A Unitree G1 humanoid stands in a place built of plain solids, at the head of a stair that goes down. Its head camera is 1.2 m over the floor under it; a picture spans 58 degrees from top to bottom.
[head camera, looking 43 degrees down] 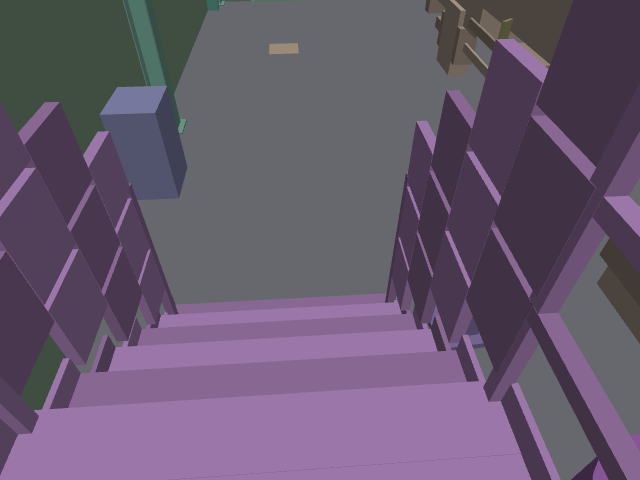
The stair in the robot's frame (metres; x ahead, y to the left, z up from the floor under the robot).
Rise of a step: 0.19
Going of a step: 0.23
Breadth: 1.40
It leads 4 degrees to the left of straight ahead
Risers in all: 6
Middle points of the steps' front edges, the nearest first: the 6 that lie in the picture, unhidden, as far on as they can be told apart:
0.62 0.16 0.00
0.85 0.17 -0.19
1.08 0.19 -0.39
1.31 0.20 -0.58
1.54 0.22 -0.77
1.78 0.24 -0.97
